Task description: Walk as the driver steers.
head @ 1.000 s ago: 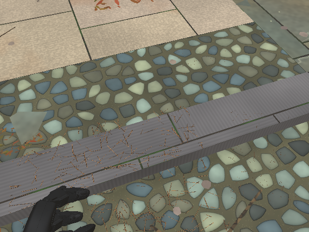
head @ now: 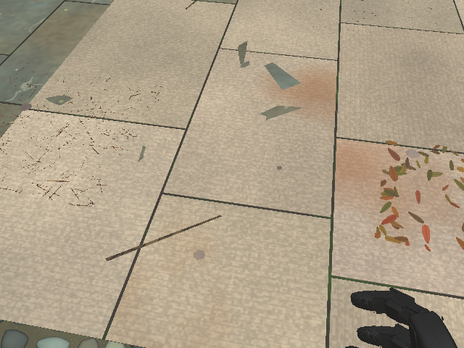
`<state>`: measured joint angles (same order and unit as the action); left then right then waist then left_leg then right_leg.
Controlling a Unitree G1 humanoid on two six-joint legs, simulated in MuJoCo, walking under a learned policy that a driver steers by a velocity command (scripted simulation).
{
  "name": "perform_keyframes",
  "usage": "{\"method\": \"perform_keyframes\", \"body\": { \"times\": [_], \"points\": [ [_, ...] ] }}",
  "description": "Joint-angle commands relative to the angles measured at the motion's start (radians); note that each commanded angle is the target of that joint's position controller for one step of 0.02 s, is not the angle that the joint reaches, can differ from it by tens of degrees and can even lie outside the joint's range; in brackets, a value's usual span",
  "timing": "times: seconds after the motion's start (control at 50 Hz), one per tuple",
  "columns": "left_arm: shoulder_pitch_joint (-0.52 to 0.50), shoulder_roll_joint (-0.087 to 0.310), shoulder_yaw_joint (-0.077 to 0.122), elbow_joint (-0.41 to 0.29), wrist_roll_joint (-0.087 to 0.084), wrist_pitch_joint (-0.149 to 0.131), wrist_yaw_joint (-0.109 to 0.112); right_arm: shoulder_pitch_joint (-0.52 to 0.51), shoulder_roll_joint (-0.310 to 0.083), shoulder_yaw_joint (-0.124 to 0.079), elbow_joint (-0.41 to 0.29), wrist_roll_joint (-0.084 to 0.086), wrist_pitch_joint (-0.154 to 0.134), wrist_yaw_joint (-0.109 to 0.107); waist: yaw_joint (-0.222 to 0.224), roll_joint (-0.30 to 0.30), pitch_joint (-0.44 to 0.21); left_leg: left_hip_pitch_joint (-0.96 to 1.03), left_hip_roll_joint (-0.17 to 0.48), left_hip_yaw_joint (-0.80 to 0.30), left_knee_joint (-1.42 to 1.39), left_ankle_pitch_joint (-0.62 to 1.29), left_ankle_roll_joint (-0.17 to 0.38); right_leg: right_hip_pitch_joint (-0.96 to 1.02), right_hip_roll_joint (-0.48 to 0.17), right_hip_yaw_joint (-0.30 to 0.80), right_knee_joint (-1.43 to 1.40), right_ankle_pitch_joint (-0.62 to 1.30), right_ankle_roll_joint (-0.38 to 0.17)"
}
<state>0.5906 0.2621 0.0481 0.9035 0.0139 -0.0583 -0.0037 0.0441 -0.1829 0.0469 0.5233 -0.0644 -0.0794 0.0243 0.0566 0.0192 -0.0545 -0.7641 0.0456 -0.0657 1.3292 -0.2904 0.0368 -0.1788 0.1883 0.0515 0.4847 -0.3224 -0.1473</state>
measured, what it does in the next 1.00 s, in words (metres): walks ahead, turning right: left foot, then right foot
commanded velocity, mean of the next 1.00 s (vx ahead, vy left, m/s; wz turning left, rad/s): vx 0.79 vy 0.00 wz -0.51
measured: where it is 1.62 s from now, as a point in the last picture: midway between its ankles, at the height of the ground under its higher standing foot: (337, 230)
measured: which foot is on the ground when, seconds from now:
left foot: up 0.00-0.18, down 0.20-0.62, up 0.64-1.00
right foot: down 0.00-0.20, up 0.22-0.60, down 0.62-1.00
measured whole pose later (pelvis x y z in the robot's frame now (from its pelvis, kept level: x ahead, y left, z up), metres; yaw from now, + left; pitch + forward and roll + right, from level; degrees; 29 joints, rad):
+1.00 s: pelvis +0.85 -0.20 +0.00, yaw -31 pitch +1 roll -2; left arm 0.33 0.27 0.05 0.86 -0.02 -0.07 0.02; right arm 0.05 -0.26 -0.02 0.70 -0.01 -0.10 0.03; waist 0.08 0.03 0.04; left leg -0.57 0.02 -0.03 0.48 0.18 0.02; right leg -0.02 0.08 -0.02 0.42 -0.41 -0.05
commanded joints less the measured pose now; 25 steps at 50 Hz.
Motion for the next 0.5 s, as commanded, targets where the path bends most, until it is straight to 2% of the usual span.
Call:
{"method": "perform_keyframes", "body": {
  "times": [0.02, 0.06, 0.1, 0.12, 0.14, 0.16, 0.18, 0.2, 0.22, 0.24, 0.26, 0.28, 0.3, 0.32, 0.36, 0.4, 0.42, 0.44, 0.46, 0.5],
  "points": [
    [-0.113, 0.106, 0.025, -0.108, -0.014, -0.041, 0.009, -0.118, -0.107, -0.01, -0.1, 0.021, -0.006, 0.014, -0.037, -0.026, 0.175, 0.142, 0.009, 0.084, -0.409, 0.183, -0.051, -0.245, -0.17, 0.29, -0.371, 0.348, -0.125],
    [-0.086, 0.151, 0.044, -0.094, -0.031, -0.033, 0.007, -0.166, -0.065, 0.006, -0.091, 0.029, -0.011, 0.019, 0.011, -0.041, 0.113, 0.295, -0.045, 0.118, -0.638, 0.347, -0.056, -0.17, -0.17, 0.265, -0.373, 0.522, -0.084],
    [-0.058, 0.178, 0.054, -0.079, -0.032, -0.032, 0.003, -0.174, -0.088, -0.004, -0.076, 0.037, -0.011, 0.009, 0.036, -0.064, 0.066, 0.343, -0.083, 0.126, -0.744, 0.384, -0.043, -0.015, -0.198, 0.274, -0.301, 0.726, -0.058],
    [-0.052, 0.181, 0.057, -0.074, -0.03, -0.034, 0.004, -0.154, -0.11, -0.013, -0.067, 0.035, -0.014, -0.001, 0.027, -0.071, 0.029, 0.392, -0.103, 0.122, -0.79, 0.356, -0.03, 0.055, -0.197, 0.268, -0.212, 0.881, -0.038],
    [-0.048, 0.196, 0.061, -0.071, -0.027, -0.036, 0.007, -0.093, -0.146, -0.029, -0.048, 0.033, -0.019, -0.015, -0.001, -0.091, -0.036, 0.485, -0.119, 0.106, -0.817, 0.309, -0.016, 0.104, -0.209, 0.28, -0.09, 1.006, -0.012],
    [-0.074, 0.227, 0.069, -0.079, -0.021, -0.039, 0.005, 0.026, -0.188, -0.051, -0.021, 0.037, -0.027, -0.029, -0.07, -0.114, -0.113, 0.625, -0.107, 0.078, -0.839, 0.264, -0.005, 0.106, -0.21, 0.287, 0.085, 1.016, 0.008],
    [-0.147, 0.242, 0.077, -0.108, -0.021, -0.044, -0.002, 0.208, -0.232, -0.075, 0.026, 0.036, -0.034, -0.045, -0.171, -0.108, -0.197, 0.85, -0.033, 0.023, -0.84, 0.228, 0.013, -0.009, -0.18, 0.285, 0.294, 0.879, 0.021],
    [-0.183, 0.155, 0.057, -0.147, -0.015, -0.054, -0.005, 0.419, -0.309, -0.11, 0.06, 0.012, -0.033, -0.068, -0.242, -0.004, -0.321, 1.084, 0.163, -0.138, -0.806, -0.079, 0.046, -0.163, -0.146, 0.22, 0.571, 0.489, 0.012],
    [-0.085, 0.046, 0.021, -0.199, -0.066, -0.047, 0.001, 0.375, -0.342, -0.12, 0.063, -0.014, -0.033, -0.063, -0.146, 0.31, -0.473, 1.339, 0.46, -0.666, -0.898, -0.189, 0.173, -0.478, -0.062, 0.113, 0.888, -0.156, 0.051],
    [-0.132, 0.121, 0.024, -0.185, -0.038, -0.023, 0.015, 0.314, -0.284, -0.128, 0.054, -0.003, -0.019, -0.053, -0.155, 0.185, -0.382, 1.222, 0.417, -0.702, -0.966, -0.319, 0.188, -0.601, -0.153, 0.06, 0.954, -0.061, 0.039],
    [-0.232, 0.137, 0.031, -0.18, -0.014, -0.011, 0.01, 0.268, -0.188, -0.106, 0.061, 0.004, -0.018, -0.05, -0.164, 0.07, -0.217, 1.073, 0.359, -0.545, -0.991, -0.28, 0.163, -0.621, -0.192, 0.047, 0.92, 0.02, 0.039],
    [-0.29, 0.125, 0.031, -0.194, -0.001, -0.002, -0.001, 0.265, -0.154, -0.098, 0.091, 0.003, -0.021, -0.046, -0.151, -0.01, -0.094, 0.932, 0.327, -0.43, -1.026, -0.133, 0.146, -0.614, -0.214, 0.036, 0.889, 0.035, 0.042],
    [-0.341, 0.106, 0.029, -0.213, 0.014, 0.009, -0.017, 0.284, -0.149, -0.096, 0.125, 0.005, -0.028, -0.047, -0.134, -0.02, -0.025, 0.847, 0.289, -0.322, -1.05, -0.019, 0.124, -0.614, -0.242, 0.04, 0.868, 0.033, 0.043],
    [-0.335, 0.077, 0.022, -0.229, 0.019, 0.026, -0.031, 0.306, -0.148, -0.097, 0.156, 0.009, -0.035, -0.047, -0.107, 0.026, 0.019, 0.785, 0.28, -0.252, -1.063, 0.05, 0.114, -0.615, -0.256, 0.032, 0.865, 0.019, 0.05],
    [-0.397, 0.034, 0.007, -0.277, 0.022, 0.053, -0.046, 0.337, -0.119, -0.093, 0.21, 0.038, -0.048, -0.032, -0.075, 0.057, 0.073, 0.737, 0.263, -0.119, -1.105, 0.17, 0.079, -0.667, -0.295, 0.024, 0.844, 0.012, 0.052],
    [-0.471, 0.033, -0.004, -0.333, 0.03, 0.063, -0.062, 0.314, -0.129, -0.093, 0.231, 0.046, -0.055, -0.027, -0.047, 0.072, 0.109, 0.679, 0.236, 0.023, -1.153, 0.304, 0.046, -0.678, -0.305, -0.002, 0.784, 0.092, 0.058],
    [-0.49, 0.034, -0.008, -0.341, 0.028, 0.064, -0.068, 0.295, -0.132, -0.093, 0.241, 0.043, -0.056, -0.028, -0.038, 0.071, 0.112, 0.648, 0.186, 0.12, -1.172, 0.351, 0.027, -0.649, -0.29, -0.026, 0.752, 0.155, 0.061],
    [-0.509, 0.035, -0.016, -0.373, 0.026, 0.063, -0.074, 0.273, -0.164, -0.096, 0.24, 0.038, -0.063, -0.027, -0.011, 0.103, 0.138, 0.604, 0.198, 0.162, -1.18, 0.418, 0.024, -0.615, -0.305, -0.027, 0.662, 0.226, 0.059],
    [-0.545, 0.052, -0.018, -0.38, 0.024, 0.062, -0.08, 0.259, -0.167, -0.097, 0.249, 0.04, -0.064, -0.027, -0.009, 0.058, 0.166, 0.59, 0.165, 0.232, -1.203, 0.467, 0.008, -0.574, -0.288, -0.07, 0.566, 0.284, 0.053],
    [-0.619, 0.049, -0.028, -0.387, 0.025, 0.053, -0.093, 0.32, -0.193, -0.099, 0.277, 0.04, -0.064, -0.026, -0.04, 0.006, 0.206, 0.561, 0.13, 0.303, -1.256, 0.583, 0.003, -0.426, -0.226, -0.167, 0.358, 0.359, 0.023]
  ]
}}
